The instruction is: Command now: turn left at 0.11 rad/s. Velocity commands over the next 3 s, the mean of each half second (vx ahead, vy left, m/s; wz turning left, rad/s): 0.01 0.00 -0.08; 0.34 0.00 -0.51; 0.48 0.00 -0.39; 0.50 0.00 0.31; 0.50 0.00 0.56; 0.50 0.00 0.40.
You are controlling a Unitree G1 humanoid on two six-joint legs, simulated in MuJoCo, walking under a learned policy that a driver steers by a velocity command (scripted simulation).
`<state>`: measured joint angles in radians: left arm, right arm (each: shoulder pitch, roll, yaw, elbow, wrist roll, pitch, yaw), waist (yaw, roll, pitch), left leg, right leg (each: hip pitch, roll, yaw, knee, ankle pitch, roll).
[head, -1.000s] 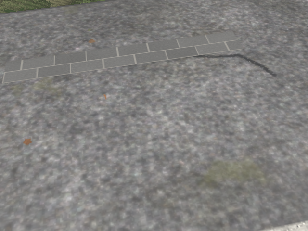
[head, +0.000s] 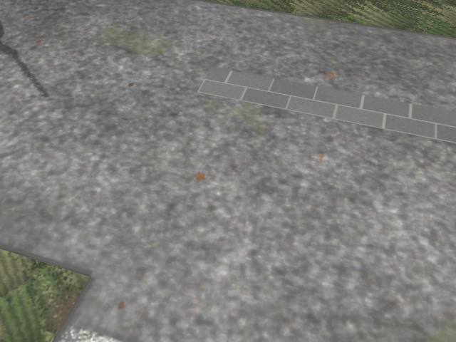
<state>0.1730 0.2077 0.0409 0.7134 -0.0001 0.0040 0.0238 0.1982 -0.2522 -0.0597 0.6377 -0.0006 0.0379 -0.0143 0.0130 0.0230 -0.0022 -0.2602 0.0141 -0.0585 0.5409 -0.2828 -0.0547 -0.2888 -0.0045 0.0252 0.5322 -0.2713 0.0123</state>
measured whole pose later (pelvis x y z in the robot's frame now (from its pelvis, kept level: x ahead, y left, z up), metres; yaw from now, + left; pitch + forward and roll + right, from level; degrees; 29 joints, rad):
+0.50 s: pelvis -0.01 +0.01 -0.01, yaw -6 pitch +0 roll +1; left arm 0.24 0.27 0.08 0.73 -0.01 0.02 0.01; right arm 0.22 -0.23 -0.06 0.61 0.00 0.01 -0.04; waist 0.02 0.00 0.01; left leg -0.27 0.01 0.05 0.62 -0.36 0.01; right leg -0.40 -0.03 0.02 0.81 -0.43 0.01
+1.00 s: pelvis +0.14 -0.07 +0.01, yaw -22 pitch +4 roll +3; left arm 0.49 0.23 0.04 0.76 -0.02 -0.03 0.03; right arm 0.00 -0.26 -0.07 0.64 0.01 -0.10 0.03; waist 0.09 0.04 0.00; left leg -0.68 0.01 -0.07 0.63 0.03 -0.05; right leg 0.00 0.06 0.19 0.30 -0.35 -0.09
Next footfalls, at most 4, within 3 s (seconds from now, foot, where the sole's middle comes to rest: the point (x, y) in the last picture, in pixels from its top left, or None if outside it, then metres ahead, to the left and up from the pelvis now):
1.12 left None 0.43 -0.05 -0.77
1.58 right None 0.50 -0.42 -0.77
2.10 left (339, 233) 0.87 -0.32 -0.77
2.58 right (391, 175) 1.12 -0.55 -0.77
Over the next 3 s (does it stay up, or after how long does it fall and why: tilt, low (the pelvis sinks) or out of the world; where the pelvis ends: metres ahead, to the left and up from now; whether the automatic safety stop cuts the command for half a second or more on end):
stays up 1.15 -0.43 0.01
